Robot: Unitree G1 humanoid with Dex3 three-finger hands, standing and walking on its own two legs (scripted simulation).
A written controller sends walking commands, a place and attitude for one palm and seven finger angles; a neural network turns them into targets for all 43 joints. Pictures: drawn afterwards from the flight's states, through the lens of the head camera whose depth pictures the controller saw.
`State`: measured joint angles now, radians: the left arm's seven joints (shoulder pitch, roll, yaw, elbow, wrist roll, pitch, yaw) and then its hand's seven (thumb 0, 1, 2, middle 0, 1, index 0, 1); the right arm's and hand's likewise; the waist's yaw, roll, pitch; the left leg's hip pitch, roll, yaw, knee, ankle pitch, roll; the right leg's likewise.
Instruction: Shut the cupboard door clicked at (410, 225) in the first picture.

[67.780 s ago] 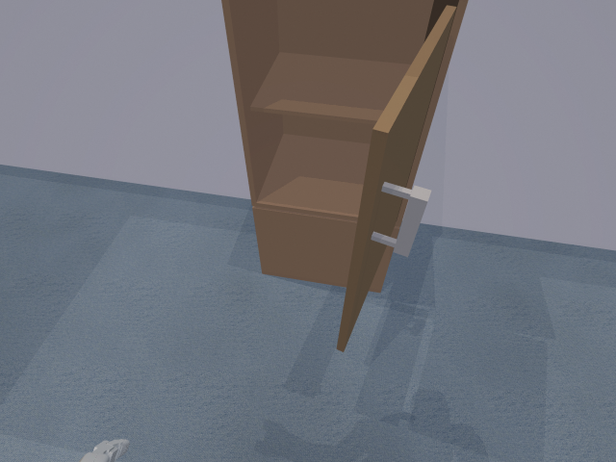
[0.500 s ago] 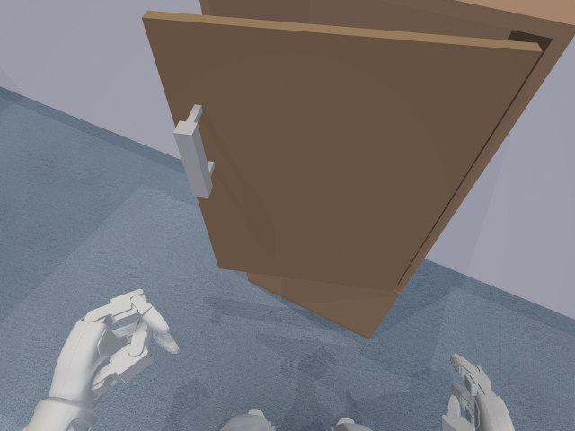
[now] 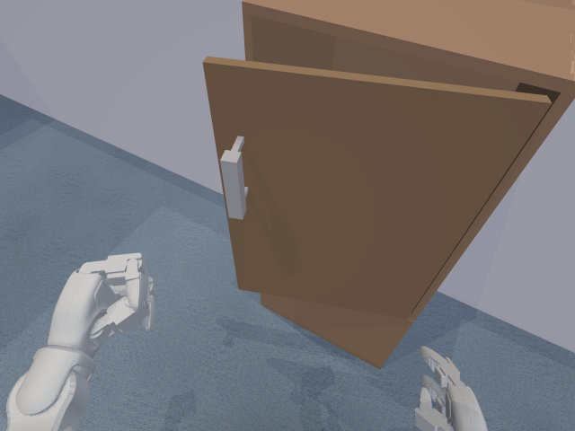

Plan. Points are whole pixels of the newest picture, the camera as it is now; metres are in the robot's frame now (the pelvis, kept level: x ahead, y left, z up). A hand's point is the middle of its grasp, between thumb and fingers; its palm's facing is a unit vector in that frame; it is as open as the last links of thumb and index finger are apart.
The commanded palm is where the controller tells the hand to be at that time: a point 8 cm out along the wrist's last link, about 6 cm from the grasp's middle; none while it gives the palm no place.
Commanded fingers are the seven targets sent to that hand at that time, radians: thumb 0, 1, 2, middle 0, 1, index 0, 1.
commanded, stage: raise the hand and make a fist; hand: left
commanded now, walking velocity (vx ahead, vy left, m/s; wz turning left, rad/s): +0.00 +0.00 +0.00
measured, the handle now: (238, 178) +0.46 +0.13 +0.10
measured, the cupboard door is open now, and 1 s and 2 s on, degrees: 19 19 19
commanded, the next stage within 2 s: bring the fist close to the handle in 0.38 s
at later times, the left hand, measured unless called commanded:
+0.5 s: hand (187, 322) +0.22 +0.15 +0.09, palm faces -0.07 -1.00 -0.06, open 3.1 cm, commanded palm +0.20 +0.21 +0.10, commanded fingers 0.00 0.90 0.90 -1.30 -1.50 -1.30 -1.50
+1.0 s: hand (208, 261) +0.30 +0.14 +0.10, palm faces -0.05 -1.00 -0.03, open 3.1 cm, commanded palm +0.28 +0.19 +0.10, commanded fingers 0.00 0.90 0.90 -1.30 -1.50 -1.30 -1.50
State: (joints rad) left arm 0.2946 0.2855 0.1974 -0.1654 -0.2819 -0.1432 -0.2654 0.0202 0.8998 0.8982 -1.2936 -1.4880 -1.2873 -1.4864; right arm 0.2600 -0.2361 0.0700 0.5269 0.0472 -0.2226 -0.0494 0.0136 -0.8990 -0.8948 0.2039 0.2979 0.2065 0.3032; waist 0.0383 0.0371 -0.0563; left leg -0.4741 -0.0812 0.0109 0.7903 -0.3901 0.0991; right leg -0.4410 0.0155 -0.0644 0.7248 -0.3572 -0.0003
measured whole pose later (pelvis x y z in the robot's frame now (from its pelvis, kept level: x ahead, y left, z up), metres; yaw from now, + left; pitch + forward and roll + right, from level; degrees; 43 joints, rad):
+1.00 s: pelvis +0.01 -0.06 +0.00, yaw -1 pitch +5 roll +0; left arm 0.04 0.30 0.25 0.14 -0.31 -0.15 -0.32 0.02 0.90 0.90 -1.30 -1.50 -1.29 -1.50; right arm 0.27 -0.28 0.03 0.57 0.06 -0.19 -0.07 0.01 -0.90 -0.90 0.20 0.30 0.20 0.30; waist 0.00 0.03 -0.06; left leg -0.46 -0.04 0.01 0.75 -0.38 0.04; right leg -0.46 0.06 -0.06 0.73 -0.37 -0.07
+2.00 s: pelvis +0.00 -0.04 +0.01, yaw -1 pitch +5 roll -1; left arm -0.28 0.25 0.15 0.44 -0.22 -0.19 -0.20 0.02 0.90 0.90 -1.30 -1.50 -1.30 -1.50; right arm 0.24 -0.26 0.04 0.59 0.06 -0.08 -0.04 0.01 -0.90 -0.90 0.20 0.30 0.20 0.30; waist -0.01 0.03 -0.04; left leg -0.46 -0.06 0.02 0.72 -0.35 0.07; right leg -0.46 0.04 -0.05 0.71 -0.34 -0.05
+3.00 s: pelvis +0.00 -0.03 -0.01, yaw -1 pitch +14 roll -1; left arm -0.93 0.40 0.16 1.14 -0.21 -0.29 -0.43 0.02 0.90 0.90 -1.30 -1.50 -1.30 -1.50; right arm 0.34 -0.30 0.03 0.67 0.05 -0.05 -0.04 0.01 -0.90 -0.89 0.20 0.30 0.20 0.30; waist -0.12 0.03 -0.06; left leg -0.71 -0.06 0.01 0.85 -0.39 0.07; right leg -0.70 0.04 -0.07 0.81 -0.37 -0.05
